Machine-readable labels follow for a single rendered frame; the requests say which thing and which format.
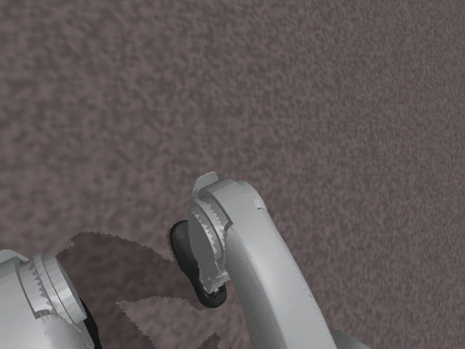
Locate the right robot hand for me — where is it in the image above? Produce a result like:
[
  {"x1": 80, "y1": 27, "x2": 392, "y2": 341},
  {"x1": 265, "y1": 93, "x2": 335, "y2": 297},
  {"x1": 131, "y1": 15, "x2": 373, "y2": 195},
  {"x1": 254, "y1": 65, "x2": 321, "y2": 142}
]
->
[{"x1": 330, "y1": 330, "x2": 371, "y2": 349}]

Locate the left robot foot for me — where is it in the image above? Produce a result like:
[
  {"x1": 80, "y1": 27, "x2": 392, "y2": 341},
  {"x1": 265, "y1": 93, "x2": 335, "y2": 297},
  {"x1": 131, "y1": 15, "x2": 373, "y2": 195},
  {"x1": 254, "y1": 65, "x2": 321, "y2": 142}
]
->
[{"x1": 80, "y1": 298, "x2": 102, "y2": 349}]

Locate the right robot foot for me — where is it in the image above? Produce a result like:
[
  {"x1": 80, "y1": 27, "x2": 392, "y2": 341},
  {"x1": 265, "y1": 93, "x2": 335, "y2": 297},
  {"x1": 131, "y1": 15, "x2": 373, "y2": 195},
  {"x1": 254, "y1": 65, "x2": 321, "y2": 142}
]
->
[{"x1": 169, "y1": 220, "x2": 227, "y2": 308}]

